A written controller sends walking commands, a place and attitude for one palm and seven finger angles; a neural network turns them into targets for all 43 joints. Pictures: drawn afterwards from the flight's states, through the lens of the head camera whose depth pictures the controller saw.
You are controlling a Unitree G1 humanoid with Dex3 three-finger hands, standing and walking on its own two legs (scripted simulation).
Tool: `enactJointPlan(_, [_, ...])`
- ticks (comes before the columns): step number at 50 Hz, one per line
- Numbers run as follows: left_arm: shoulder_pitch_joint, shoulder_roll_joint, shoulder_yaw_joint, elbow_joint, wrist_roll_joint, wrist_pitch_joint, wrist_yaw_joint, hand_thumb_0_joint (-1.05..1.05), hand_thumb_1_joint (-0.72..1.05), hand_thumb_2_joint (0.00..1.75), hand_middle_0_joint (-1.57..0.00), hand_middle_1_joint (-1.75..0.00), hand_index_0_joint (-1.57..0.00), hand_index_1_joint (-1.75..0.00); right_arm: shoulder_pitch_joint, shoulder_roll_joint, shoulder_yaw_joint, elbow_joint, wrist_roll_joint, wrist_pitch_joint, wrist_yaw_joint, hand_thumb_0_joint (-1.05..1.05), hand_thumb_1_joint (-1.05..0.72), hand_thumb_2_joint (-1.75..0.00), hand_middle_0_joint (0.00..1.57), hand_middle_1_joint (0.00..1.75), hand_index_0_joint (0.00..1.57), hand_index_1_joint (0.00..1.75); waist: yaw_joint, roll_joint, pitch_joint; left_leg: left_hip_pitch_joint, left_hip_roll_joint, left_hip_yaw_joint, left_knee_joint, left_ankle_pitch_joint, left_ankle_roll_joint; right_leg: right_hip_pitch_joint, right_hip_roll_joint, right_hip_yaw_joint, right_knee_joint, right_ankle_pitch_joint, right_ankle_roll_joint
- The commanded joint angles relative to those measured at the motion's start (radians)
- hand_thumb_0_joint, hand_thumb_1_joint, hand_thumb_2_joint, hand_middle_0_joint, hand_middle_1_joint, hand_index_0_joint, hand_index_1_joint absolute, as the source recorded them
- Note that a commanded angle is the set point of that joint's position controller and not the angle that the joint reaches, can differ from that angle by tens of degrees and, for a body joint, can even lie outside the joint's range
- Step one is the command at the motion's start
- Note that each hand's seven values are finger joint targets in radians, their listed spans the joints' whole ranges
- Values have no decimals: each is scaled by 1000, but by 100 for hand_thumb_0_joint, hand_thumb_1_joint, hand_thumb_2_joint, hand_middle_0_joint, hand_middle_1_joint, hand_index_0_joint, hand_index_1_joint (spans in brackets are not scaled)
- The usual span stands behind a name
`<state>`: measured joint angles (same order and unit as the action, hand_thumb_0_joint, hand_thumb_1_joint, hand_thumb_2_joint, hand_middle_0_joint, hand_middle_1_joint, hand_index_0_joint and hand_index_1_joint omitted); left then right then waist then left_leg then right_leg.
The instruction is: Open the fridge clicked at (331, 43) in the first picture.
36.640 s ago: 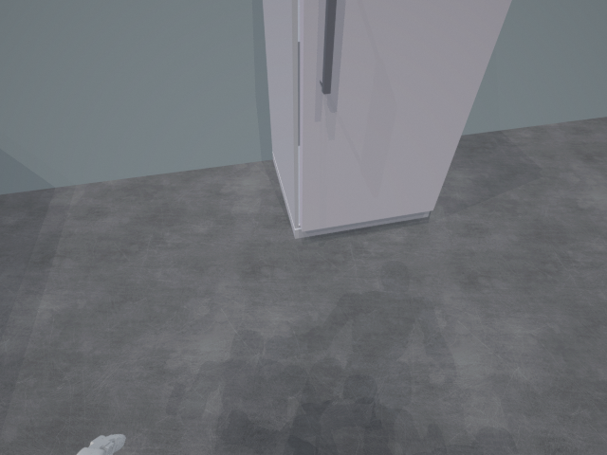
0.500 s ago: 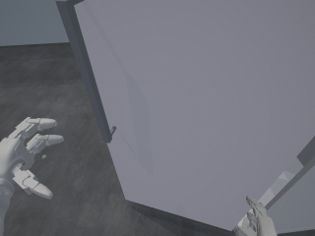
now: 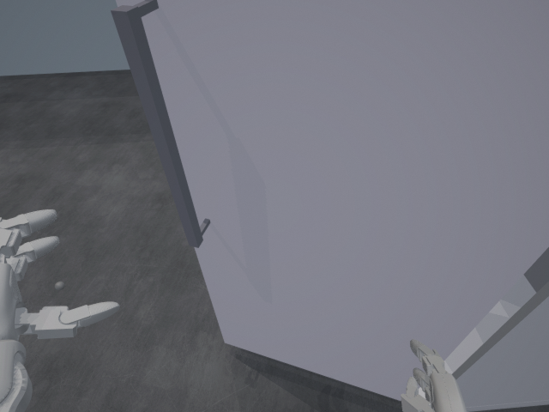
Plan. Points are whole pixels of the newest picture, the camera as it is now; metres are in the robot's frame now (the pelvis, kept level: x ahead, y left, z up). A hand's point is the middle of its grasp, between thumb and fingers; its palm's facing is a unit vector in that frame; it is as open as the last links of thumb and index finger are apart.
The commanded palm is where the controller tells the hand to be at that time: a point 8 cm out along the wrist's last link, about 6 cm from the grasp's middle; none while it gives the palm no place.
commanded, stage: draw the hand back to the body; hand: left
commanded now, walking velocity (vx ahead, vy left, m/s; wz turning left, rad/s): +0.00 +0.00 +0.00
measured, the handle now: (177, 151) +0.43 +0.21 +0.17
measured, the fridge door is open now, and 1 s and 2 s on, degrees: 68 68 68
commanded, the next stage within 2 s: step back with the hand held close in 0.82 s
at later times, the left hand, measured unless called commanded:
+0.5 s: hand (73, 272) +0.21 +0.26 +0.17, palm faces +0.49 -0.78 -0.40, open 8.2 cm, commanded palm +0.16 +0.30 +0.18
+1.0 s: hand (60, 274) +0.20 +0.27 +0.17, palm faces +0.50 -0.78 -0.37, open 7.4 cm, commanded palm +0.15 +0.30 +0.18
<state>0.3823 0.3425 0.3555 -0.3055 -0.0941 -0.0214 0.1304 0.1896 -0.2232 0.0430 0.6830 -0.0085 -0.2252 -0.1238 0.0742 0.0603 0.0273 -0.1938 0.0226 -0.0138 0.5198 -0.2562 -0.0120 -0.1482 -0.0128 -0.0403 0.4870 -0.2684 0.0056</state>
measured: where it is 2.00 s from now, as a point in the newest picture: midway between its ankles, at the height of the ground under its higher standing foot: outside the picture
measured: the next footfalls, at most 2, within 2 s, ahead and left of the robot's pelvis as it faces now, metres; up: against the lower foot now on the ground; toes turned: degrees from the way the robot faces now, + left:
none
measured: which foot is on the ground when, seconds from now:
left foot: down 0.00-1.00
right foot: down 0.00-1.00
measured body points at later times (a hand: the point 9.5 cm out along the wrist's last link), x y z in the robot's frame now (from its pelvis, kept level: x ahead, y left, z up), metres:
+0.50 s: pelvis +0.02 -0.01 +0.01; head -0.01 -0.03 +0.45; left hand +0.18 +0.30 +0.19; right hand +0.21 -0.24 -0.08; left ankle +0.02 +0.13 -0.74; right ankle +0.00 -0.12 -0.74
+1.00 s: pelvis +0.01 +0.00 +0.01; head -0.02 -0.02 +0.46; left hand +0.17 +0.31 +0.19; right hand +0.19 -0.22 -0.08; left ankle +0.02 +0.13 -0.74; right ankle +0.00 -0.12 -0.74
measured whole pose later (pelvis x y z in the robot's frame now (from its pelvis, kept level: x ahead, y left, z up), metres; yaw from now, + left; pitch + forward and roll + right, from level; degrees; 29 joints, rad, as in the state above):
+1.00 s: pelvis +0.01 +0.00 +0.01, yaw -1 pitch -6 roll -1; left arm 0.42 0.33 0.35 -0.36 -0.06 -0.10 0.14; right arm 0.18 -0.22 0.02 0.69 -0.01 -0.15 -0.10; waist 0.07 0.07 0.05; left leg -0.09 0.03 0.00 0.42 -0.22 -0.01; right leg -0.04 -0.01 -0.03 0.38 -0.23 0.01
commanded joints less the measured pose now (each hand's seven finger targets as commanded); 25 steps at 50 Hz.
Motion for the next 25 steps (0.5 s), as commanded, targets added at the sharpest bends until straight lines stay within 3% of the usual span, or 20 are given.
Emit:
enactJointPlan(1, [-138,181,75,-200,25,-92,36,0,14,53,-23,-75,-23,-75,-141,-123,-59,-138,-2,-46,-9,0,-90,-90,20,30,20,30,-18,11,-67,48,-16,48,-137,59,23,2,17,-3,-126,23,-16])
enactJointPlan(6, [-108,187,81,-210,35,-108,40,0,32,62,-22,-64,-22,-64,-156,-121,-63,-133,-6,-37,-6,0,-90,-90,20,30,20,30,-5,-25,-57,74,-14,49,-157,146,26,43,19,-9,-130,98,-17])
enactJointPlan(14, [1,196,116,-243,32,-118,29,0,61,76,-21,-47,-21,-47,-153,-109,-72,-135,-9,-12,7,0,-90,-90,20,30,20,30,7,-14,-61,100,-13,73,-147,278,27,95,13,-1,-132,247,-13])
enactJointPlan(22, [-2,190,110,-291,33,-129,27,0,90,90,-20,-30,-20,-30,-149,-108,-79,-143,-11,-1,11,0,-90,-90,20,30,20,30,0,-8,-69,125,-15,81,-142,288,31,90,15,2,-145,265,-9])
enactJointPlan(23, [4,195,116,-276,32,-126,27,0,90,90,-20,-30,-20,-30,-149,-111,-81,-138,-12,1,9,0,-90,-90,20,30,20,30,1,-32,-65,125,-14,82,-139,296,32,92,15,0,-147,277,-8])
enactJointPlan(25, [-1,185,107,-271,32,-125,26,0,90,90,-20,-30,-20,-30,-146,-107,-80,-140,-11,5,9,0,-90,-90,20,30,20,30,-1,-16,-57,123,-14,82,-146,277,30,86,14,0,-149,258,-6])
